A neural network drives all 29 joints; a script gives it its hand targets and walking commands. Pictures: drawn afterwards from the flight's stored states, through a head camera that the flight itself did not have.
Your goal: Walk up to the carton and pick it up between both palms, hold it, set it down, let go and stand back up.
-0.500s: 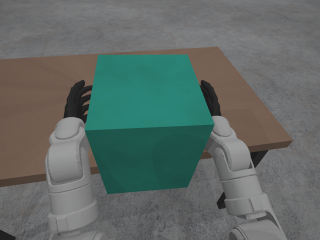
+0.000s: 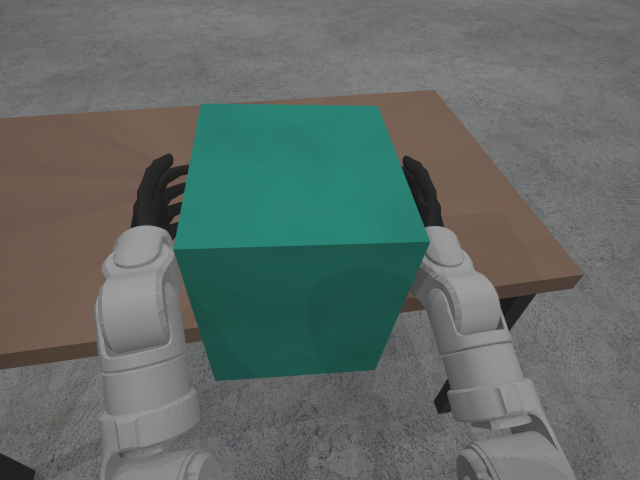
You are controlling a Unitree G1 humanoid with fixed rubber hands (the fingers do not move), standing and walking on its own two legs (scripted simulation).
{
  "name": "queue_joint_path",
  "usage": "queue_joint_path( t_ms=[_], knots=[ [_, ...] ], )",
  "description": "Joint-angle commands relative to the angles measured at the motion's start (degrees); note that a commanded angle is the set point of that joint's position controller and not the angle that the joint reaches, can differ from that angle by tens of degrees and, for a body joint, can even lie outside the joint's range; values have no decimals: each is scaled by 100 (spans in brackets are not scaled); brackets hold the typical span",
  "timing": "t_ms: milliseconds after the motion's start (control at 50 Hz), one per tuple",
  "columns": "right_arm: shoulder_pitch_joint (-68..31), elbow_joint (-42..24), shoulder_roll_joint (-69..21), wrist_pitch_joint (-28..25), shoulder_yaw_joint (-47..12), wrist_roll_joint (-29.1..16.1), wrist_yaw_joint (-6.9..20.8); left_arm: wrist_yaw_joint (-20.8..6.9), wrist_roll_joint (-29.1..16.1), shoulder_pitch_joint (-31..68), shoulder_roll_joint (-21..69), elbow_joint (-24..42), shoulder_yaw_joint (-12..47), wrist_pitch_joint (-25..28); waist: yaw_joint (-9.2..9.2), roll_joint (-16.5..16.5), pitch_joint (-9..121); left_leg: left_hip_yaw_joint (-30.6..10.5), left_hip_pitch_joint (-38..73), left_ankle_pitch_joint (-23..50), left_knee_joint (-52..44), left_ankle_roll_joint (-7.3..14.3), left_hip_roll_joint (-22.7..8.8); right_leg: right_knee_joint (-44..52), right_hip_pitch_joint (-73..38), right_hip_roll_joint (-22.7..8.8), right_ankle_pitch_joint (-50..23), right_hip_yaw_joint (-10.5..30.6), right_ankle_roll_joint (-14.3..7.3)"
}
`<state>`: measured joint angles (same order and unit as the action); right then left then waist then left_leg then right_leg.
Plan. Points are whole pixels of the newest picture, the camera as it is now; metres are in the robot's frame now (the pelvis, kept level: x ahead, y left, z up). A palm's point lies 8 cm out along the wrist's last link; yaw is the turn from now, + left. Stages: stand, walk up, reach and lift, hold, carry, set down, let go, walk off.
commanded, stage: hold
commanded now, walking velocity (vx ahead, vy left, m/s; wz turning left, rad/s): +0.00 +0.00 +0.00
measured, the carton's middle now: (294, 247) +0.36 +0.00 +0.13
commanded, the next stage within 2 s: set down in 1.40 s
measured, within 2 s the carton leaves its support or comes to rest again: neither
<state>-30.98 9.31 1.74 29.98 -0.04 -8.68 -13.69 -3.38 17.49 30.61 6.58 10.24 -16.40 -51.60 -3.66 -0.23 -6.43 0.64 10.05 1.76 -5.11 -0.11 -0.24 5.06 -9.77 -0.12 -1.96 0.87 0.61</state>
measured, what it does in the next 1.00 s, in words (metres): stands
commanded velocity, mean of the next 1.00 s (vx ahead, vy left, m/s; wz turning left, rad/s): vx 0.00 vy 0.00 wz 0.00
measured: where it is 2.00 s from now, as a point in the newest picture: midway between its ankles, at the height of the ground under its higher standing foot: outside the picture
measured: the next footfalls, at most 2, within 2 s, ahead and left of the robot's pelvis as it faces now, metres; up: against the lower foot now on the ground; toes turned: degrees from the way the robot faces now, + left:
none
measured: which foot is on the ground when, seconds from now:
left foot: down 0.00-1.00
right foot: down 0.00-1.00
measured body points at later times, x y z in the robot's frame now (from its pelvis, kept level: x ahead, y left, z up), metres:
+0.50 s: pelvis +0.01 +0.00 +0.00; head +0.01 +0.00 +0.45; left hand +0.36 +0.15 +0.18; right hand +0.38 -0.14 +0.16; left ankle +0.00 +0.12 -0.76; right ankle +0.00 -0.12 -0.76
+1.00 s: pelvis +0.01 +0.00 +0.00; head +0.00 +0.00 +0.45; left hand +0.36 +0.15 +0.18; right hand +0.37 -0.14 +0.16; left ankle +0.00 +0.12 -0.76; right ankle +0.00 -0.12 -0.76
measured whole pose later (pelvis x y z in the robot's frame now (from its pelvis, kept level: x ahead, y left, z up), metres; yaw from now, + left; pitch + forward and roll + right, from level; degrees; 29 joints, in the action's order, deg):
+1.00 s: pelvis +0.01 +0.00 +0.00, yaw +0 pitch -7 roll +0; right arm -29.5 6.9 2.1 30.4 -1.1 -10.1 -14.4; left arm -3.2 17.1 28.5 6.6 13.6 -15.4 -52.9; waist -3.9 -0.4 -6.4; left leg 0.7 10.8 1.2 -5.1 0.0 0.0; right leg 5.1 -10.5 -0.3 -1.5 1.0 0.8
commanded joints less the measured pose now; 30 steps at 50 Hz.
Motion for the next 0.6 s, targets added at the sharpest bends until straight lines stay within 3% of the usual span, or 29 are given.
queue_joint_path(
  t_ms=[0, 60, 140, 220, 320, 580],
  knots=[
    [-3594, -1318, -2034, -353, -1907, -462, 438, -698, -867, 2766, 1907, 302, 2024, 238, 90, -25, 2245, 98, 52, 794, -78, 100, 35, -303, -719, 149, -720, 3, 372],
    [-3714, -1441, -2133, -402, -2055, -540, 451, -618, -943, 2838, 2013, 443, 2187, 335, 76, -25, 2654, 68, 227, 1097, -15, 79, 45, -396, -797, 163, -1065, -26, 351],
    [-3433, -1124, -1994, -386, -1901, -438, 437, -612, -839, 2686, 1865, 155, 2011, 319, 63, 23, 2346, 84, 195, 848, 11, 67, 50, -316, -592, 165, -789, -23, 347],
    [-3303, -1064, -2002, -373, -1920, -432, 404, -660, -820, 2593, 1874, 237, 1991, 294, 46, 34, 2327, 89, 243, 1036, -4, 58, 71, -300, -696, 160, -977, -12, 354],
    [-3523, -1547, -2139, -397, -2249, -627, 400, -621, -1016, 2642, 2011, 537, 2233, 321, 53, -117, 2850, 40, 418, 1555, 91, 60, 79, -426, -903, 192, -1528, -7, 378],
    [-3200, -1413, -1936, -283, -2079, -649, 321, -686, -932, 2370, 1837, 623, 2240, 65, 29, 132, 2228, 58, 447, 1615, 139, -57, 81, -327, -738, 189, -1380, 4, 321]
  ],
)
